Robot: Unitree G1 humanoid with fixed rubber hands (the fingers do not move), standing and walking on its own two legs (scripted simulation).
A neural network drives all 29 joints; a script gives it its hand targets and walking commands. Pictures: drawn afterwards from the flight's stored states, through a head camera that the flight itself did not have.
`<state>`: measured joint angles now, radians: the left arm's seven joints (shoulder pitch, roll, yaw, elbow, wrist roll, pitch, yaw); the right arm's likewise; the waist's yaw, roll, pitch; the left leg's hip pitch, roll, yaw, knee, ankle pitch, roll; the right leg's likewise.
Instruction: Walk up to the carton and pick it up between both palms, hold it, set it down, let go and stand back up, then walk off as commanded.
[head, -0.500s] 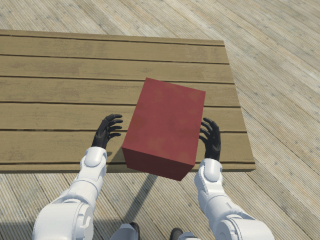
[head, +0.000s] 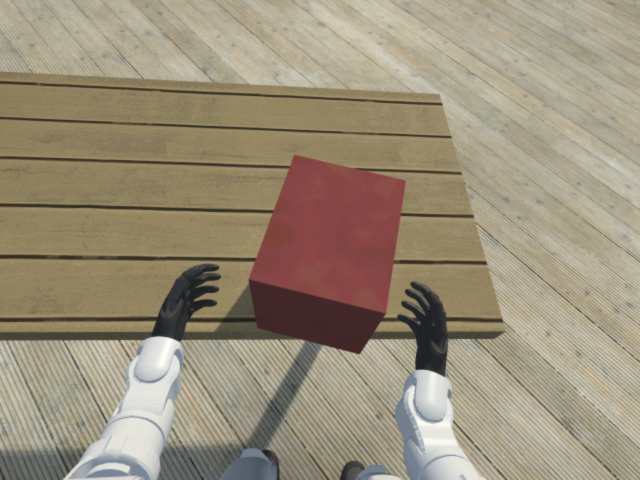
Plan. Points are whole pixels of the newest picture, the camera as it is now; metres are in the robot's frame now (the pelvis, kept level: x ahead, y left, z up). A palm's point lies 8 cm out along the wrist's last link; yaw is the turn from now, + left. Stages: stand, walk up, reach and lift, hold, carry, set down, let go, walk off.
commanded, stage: set down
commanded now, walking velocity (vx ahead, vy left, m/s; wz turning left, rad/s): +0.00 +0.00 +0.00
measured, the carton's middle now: (328, 257) +0.44 +0.00 -0.07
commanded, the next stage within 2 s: none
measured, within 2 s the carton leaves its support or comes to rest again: neither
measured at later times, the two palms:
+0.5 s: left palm (152, 368) +0.26 +0.22 -0.05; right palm (442, 397) +0.24 -0.14 -0.03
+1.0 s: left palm (157, 370) +0.26 +0.21 -0.06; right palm (438, 385) +0.25 -0.14 -0.04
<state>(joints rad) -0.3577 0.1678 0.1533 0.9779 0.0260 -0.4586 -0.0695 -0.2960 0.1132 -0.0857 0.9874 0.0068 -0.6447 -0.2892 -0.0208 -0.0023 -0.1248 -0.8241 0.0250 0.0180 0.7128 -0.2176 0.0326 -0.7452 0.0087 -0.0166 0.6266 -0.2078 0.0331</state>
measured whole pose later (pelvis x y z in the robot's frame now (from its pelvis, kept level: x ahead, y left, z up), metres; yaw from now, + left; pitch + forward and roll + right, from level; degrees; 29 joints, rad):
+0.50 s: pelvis +0.00 +0.00 +0.01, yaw +0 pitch +10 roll -3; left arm -0.12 0.20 0.07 0.79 -0.07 -0.43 -0.10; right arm -0.06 0.11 -0.01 0.79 0.05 -0.61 -0.29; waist -0.02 -0.02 -0.02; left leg -0.65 0.02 0.02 0.71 -0.24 0.03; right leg -0.57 0.01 -0.02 0.62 -0.23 0.02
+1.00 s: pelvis +0.04 +0.00 +0.01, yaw +1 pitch +3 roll -3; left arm 0.02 0.21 0.01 0.66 -0.06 -0.30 -0.07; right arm 0.00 0.11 -0.01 0.78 0.05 -0.54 -0.21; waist -0.02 -0.02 0.08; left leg -0.45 0.03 0.02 0.71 -0.32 0.03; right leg -0.36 0.01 -0.02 0.60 -0.30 0.03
